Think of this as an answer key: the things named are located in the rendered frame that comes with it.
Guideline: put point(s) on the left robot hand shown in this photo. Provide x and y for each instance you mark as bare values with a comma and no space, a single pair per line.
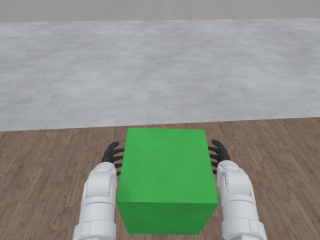
110,152

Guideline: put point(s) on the right robot forearm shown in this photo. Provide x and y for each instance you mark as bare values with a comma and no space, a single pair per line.
240,216

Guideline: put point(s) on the carton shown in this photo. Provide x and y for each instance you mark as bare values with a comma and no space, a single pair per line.
166,185

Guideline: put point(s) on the left robot forearm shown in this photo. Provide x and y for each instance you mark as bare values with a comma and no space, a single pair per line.
96,220

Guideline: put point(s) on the right robot hand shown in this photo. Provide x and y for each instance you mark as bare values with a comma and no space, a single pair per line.
222,154

